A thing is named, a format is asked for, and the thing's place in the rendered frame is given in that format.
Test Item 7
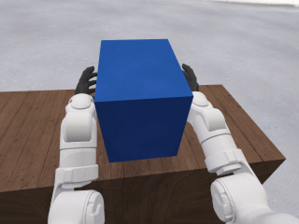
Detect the robot left upper arm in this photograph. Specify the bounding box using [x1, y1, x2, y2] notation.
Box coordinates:
[49, 189, 105, 224]

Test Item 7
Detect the right robot forearm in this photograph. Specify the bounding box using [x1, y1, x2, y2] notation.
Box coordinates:
[187, 91, 269, 205]

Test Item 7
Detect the robot right hand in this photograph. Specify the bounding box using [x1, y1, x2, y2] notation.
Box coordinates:
[182, 63, 199, 92]

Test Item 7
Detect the carton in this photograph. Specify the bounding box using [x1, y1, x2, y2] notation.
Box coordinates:
[93, 38, 193, 162]

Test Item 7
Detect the left robot forearm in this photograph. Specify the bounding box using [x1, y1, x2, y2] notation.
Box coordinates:
[48, 93, 99, 224]

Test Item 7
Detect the robot right upper arm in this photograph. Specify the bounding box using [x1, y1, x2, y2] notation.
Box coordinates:
[210, 172, 299, 224]

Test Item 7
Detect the robot left hand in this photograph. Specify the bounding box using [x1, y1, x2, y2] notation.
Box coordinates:
[75, 66, 97, 100]

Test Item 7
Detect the pedestal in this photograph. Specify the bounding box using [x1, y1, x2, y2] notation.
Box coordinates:
[0, 84, 286, 224]

